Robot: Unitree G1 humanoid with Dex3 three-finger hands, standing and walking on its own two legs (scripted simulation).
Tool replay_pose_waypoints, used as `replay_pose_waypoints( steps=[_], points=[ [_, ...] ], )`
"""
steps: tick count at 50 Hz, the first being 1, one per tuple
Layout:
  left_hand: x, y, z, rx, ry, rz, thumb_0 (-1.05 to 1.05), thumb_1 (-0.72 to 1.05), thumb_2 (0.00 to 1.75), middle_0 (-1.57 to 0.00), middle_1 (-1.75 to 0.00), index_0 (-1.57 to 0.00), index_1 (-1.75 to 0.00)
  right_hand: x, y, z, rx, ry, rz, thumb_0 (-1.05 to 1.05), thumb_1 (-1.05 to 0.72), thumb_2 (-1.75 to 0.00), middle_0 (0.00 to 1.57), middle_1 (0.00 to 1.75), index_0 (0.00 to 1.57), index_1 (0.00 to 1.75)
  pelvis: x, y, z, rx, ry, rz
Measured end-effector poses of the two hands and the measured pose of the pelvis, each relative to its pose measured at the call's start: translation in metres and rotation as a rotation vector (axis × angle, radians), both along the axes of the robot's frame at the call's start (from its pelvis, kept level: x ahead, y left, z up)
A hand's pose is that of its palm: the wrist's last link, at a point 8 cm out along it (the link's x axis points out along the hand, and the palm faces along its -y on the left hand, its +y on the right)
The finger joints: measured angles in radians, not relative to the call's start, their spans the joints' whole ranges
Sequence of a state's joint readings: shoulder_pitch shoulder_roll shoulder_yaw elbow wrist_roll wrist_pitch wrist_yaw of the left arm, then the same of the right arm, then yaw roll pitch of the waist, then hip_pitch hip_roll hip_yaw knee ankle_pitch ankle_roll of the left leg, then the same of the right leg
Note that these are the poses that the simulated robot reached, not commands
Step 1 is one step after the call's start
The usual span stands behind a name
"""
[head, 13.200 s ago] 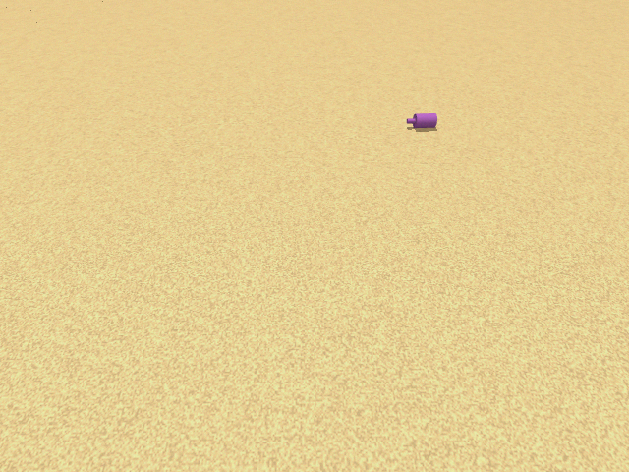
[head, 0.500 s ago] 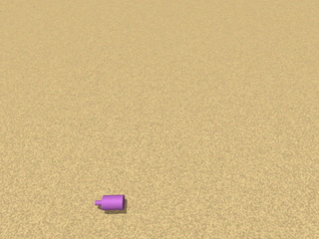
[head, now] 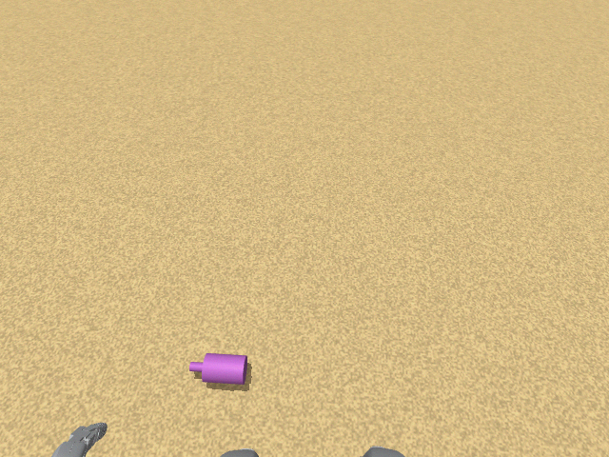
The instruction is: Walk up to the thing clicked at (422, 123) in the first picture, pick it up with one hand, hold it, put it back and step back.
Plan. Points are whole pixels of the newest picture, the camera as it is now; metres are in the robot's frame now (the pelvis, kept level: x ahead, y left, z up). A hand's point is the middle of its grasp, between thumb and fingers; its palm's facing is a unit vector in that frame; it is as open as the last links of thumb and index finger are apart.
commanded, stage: walk up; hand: left
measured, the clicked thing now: (217, 368) +0.43 +0.26 -0.71
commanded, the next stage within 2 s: none
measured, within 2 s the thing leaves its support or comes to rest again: neither
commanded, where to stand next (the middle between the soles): +0.03 +0.00 m, yaw -2 degrees
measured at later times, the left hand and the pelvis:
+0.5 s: hand out of the picture +0.06 +0.26 -0.13, palm faces -0.10 -0.93 -0.36, open 7.4 cm; pelvis -0.02 +0.01 +0.02, yaw -3 degrees
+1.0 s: hand out of the picture +0.10 +0.25 -0.12, palm faces -0.09 -0.95 -0.30, open 7.4 cm; pelvis -0.02 +0.01 +0.03, yaw -4 degrees
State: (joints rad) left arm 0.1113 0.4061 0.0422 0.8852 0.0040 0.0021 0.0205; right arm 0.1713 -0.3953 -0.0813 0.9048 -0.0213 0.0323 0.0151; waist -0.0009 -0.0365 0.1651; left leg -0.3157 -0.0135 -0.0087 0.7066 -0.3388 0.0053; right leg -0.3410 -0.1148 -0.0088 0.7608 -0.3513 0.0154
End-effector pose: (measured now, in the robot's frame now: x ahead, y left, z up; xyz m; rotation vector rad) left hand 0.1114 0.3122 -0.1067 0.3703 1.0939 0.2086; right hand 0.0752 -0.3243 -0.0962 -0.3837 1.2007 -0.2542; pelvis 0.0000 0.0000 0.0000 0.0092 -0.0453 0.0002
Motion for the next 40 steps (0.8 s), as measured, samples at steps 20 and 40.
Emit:
replay_pose_waypoints(
  steps=[20, 40],
  points=[
    [-0.050, 0.010, 0.003, 0.001, 0.145, -0.021, 0.01, 0.91, 0.90, -0.20, -0.30, -0.20, -0.30, -0.012, 0.026, 0.001, 0.042, -0.085, -0.017, 0.00, -0.91, -0.90, 0.21, 0.30, 0.21, 0.30, -0.020, 0.013, 0.009, -0.042, -0.017, -0.062],
    [-0.010, -0.026, 0.019, -0.101, 0.029, -0.068, 0.01, 0.91, 0.90, -0.20, -0.30, -0.20, -0.30, -0.062, 0.025, 0.018, 0.057, -0.014, -0.078, 0.00, -0.91, -0.90, 0.21, 0.30, 0.21, 0.30, -0.022, 0.007, 0.031, -0.013, -0.015, -0.074]
  ],
)
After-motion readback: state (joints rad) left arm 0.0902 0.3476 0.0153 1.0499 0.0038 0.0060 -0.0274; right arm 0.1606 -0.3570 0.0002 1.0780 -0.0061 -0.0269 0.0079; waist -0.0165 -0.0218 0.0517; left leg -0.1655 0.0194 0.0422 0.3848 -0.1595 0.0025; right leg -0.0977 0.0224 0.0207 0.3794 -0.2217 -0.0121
